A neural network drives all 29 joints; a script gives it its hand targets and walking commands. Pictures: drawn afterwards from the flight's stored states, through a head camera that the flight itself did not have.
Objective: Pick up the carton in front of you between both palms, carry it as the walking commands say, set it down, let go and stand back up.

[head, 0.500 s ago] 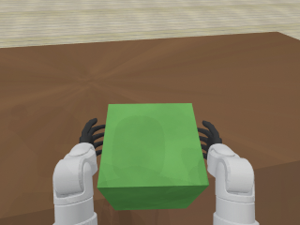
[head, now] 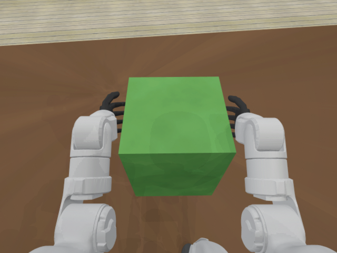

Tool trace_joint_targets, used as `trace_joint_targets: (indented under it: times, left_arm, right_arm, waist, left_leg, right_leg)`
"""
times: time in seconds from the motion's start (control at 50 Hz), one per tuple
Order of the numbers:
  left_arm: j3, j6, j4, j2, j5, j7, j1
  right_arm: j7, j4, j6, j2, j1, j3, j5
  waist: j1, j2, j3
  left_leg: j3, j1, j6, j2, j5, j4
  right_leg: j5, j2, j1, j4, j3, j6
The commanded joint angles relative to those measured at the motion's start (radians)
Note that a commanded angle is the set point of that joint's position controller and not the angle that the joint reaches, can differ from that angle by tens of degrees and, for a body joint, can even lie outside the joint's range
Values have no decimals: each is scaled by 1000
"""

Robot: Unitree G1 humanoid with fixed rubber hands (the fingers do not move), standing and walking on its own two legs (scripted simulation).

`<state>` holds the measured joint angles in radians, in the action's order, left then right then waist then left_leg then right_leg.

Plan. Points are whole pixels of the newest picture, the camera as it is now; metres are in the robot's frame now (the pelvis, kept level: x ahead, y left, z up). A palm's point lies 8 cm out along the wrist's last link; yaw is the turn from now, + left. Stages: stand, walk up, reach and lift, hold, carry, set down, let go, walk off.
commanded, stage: carry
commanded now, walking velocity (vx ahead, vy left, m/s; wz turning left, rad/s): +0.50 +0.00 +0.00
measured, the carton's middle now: (173, 141) +0.37 +0.01 +0.03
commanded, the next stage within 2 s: none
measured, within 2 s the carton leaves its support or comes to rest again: neither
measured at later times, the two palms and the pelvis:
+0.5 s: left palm (127, 38) +0.73 +0.17 +0.09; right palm (216, 41) +0.72 -0.13 +0.09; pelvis +0.36 +0.02 -0.04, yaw -1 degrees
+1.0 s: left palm (143, 21) +1.04 +0.16 +0.00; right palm (207, 20) +1.06 -0.14 -0.01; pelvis +0.70 +0.00 -0.09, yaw +0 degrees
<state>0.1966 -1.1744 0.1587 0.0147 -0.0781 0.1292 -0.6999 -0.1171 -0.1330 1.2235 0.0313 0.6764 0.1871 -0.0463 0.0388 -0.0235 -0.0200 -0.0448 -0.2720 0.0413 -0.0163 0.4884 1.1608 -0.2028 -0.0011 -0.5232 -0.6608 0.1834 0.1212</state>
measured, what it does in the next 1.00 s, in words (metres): goes down: left foot 0.05 m lower, then right foot 0.05 m lower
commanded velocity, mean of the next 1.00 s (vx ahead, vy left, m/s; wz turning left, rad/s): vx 0.50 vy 0.00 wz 0.00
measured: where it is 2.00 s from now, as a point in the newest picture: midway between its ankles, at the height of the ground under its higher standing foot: (169, 114)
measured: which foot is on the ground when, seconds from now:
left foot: up 0.00-0.38, down 0.40-0.88, up 0.90-1.00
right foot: down 0.00-0.42, up 0.44-0.84, down 0.86-1.00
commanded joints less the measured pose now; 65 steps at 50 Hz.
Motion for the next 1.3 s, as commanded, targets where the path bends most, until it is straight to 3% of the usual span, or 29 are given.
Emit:
trace_joint_targets:
  times: [0.0,0.04,0.14,0.24,0.28,0.34,0.36,0.38,0.4,0.42,0.44,0.46,0.5,0.54,0.62,0.74,0.8,0.82,0.84,0.86,0.88,0.9,0.92,0.94,0.96,1.02,1.12,1.22,1.28]
  left_arm:
    - [-603,9,-109,1118,495,-268,-710]
    - [-626,17,-169,1175,529,-265,-782]
    - [-651,28,-221,1180,527,-257,-732]
    - [-706,30,-276,1115,489,-250,-668]
    - [-708,22,-250,1070,462,-243,-604]
    - [-706,2,-186,1019,447,-244,-554]
    - [-706,-6,-169,1009,450,-247,-562]
    - [-698,-15,-153,999,454,-251,-578]
    - [-685,-32,-115,1004,462,-250,-617]
    - [-656,-46,-97,1014,473,-247,-627]
    - [-656,-53,-143,1013,466,-241,-637]
    - [-654,-54,-180,1036,471,-235,-694]
    - [-643,-49,-193,1072,466,-220,-725]
    - [-634,-39,-187,1097,450,-208,-688]
    - [-637,-12,-187,1103,400,-188,-628]
    - [-646,3,-189,1038,346,-181,-561]
    - [-621,3,-121,1007,324,-198,-495]
    - [-609,5,-100,996,320,-206,-486]
    - [-586,7,-76,975,317,-215,-483]
    - [-567,5,-47,956,314,-225,-480]
    - [-546,3,10,936,307,-229,-468]
    - [-556,10,27,1000,338,-241,-431]
    - [-585,22,-31,1056,381,-253,-493]
    - [-625,29,-97,1110,433,-263,-599]
    - [-663,35,-138,1153,480,-269,-684]
    - [-702,53,-200,1202,542,-269,-721]
    - [-713,71,-209,1168,534,-270,-610]
    - [-738,75,-237,1099,520,-263,-567]
    - [-728,55,-188,1041,515,-258,-539]
  right_arm:
    - [203,139,-58,-1120,806,-599,418]
    - [188,152,-68,-1151,805,-591,407]
    - [161,175,-89,-1153,712,-599,351]
    - [166,268,-88,-1104,706,-664,355]
    - [177,260,-71,-1070,668,-673,354]
    - [200,200,-42,-1007,598,-646,338]
    - [207,178,-33,-984,584,-628,331]
    - [215,159,-22,-949,589,-602,331]
    - [215,129,-12,-919,606,-572,322]
    - [216,104,-6,-902,621,-547,318]
    - [220,104,-4,-937,601,-549,336]
    - [226,163,-6,-993,669,-566,372]
    - [230,237,-4,-1076,800,-607,425]
    - [233,264,-10,-1123,827,-632,459]
    - [242,277,-31,-1150,799,-657,482]
    - [251,240,-58,-1127,719,-687,479]
    - [261,153,-70,-1116,665,-685,467]
    - [265,122,-73,-1114,662,-684,467]
    - [267,93,-77,-1110,668,-679,464]
    - [269,67,-74,-1123,661,-659,450]
    - [261,9,-64,-1135,651,-633,444]
    - [253,33,-66,-1117,655,-619,432]
    - [247,69,-76,-1136,700,-624,430]
    - [237,103,-87,-1155,735,-622,426]
    - [224,131,-96,-1162,748,-616,416]
    - [192,168,-116,-1169,689,-614,379]
    - [166,201,-140,-1138,597,-647,336]
    - [161,267,-134,-1064,602,-680,332]
    - [164,236,-102,-990,576,-653,319]
  waist:
    - [35,102,511]
    - [22,108,540]
    - [27,125,557]
    - [51,117,474]
    - [70,115,446]
    - [7,108,460]
    - [-40,59,472]
    - [-59,-26,488]
    - [-64,-201,566]
    - [-96,-304,642]
    - [-121,-261,654]
    - [-112,-126,589]
    - [-86,0,517]
    - [-77,-31,516]
    - [-106,-83,522]
    - [-150,-77,472]
    - [-80,-74,481]
    - [-26,-47,494]
    - [17,22,493]
    - [-2,210,528]
    - [29,324,645]
    - [51,239,690]
    - [46,145,597]
    - [18,47,533]
    - [6,35,496]
    - [-8,79,499]
    - [43,139,526]
    - [83,112,481]
    - [58,125,466]
  left_leg:
    - [80,-448,31,-11,-62,193]
    - [77,-406,19,-31,-118,80]
    - [23,-470,-6,-30,-176,-167]
    - [-58,-383,-14,22,-542,-529]
    - [-93,-300,-11,54,-691,-705]
    - [-115,-34,11,58,-841,-841]
    - [-112,118,4,22,-888,-844]
    - [1,294,-19,-99,-1122,-722]
    - [252,611,58,-287,-1535,-533]
    - [441,785,242,-385,-1397,-516]
    - [530,738,306,-391,-950,-596]
    - [505,609,264,-337,-734,-656]
    - [401,422,203,-284,-807,-687]
    - [324,362,172,-253,-821,-691]
    - [214,435,141,-200,-1122,-653]
    - [59,428,79,-48,-1081,-579]
    - [18,331,56,-56,-1015,-376]
    - [-17,245,38,-46,-936,-240]
    - [-33,74,23,-13,-649,-80]
    - [-16,-190,6,71,24,85]
    - [66,-472,-43,118,195,344]
    - [97,-510,-7,65,149,373]
    - [93,-529,8,33,84,284]
    - [93,-501,7,10,19,184]
    - [91,-449,2,-3,-26,116]
    - [57,-378,-16,-7,-96,-24]
    - [-7,-474,-13,11,-363,-255]
    - [-75,-374,3,85,-625,-634]
    - [-72,-155,43,82,-755,-764]
  right_leg:
    - [350,-297,726,225,-504,114]
    - [362,-272,685,232,-411,74]
    - [505,-258,720,209,-317,110]
    - [619,-139,707,164,-157,59]
    - [546,-104,702,116,-125,39]
    - [543,-85,621,-122,-76,-10]
    - [465,-67,525,-262,-46,-39]
    - [172,-31,333,-413,-58,-57]
    - [-352,45,14,-558,-122,-83]
    - [-448,88,-208,-806,-177,-92]
    - [-418,64,-302,-871,-212,-80]
    - [-356,13,-315,-787,-231,-64]
    - [-244,-25,-236,-628,-226,-65]
    - [-200,-37,-188,-519,-214,-66]
    - [-35,-12,-240,-318,-149,-74]
    - [372,87,-58,158,-34,-60]
    - [525,78,217,287,-44,-20]
    - [581,45,367,336,-50,-19]
    - [740,-57,537,269,-126,-20]
    - [1204,-261,775,46,-375,32]
    - [1081,-432,1029,29,-662,234]
    - [574,-411,992,112,-723,256]
    - [350,-339,844,167,-682,207]
    - [334,-289,721,201,-618,164]
    - [380,-277,621,214,-581,142]
    - [484,-238,537,221,-482,72]
    - [868,-156,702,149,-334,46]
    - [786,-72,729,60,-250,39]
    - [657,-73,621,-88,-219,29]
